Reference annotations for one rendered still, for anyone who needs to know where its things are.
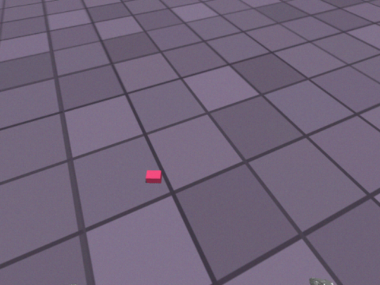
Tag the small box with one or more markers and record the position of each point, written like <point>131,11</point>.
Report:
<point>154,176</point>

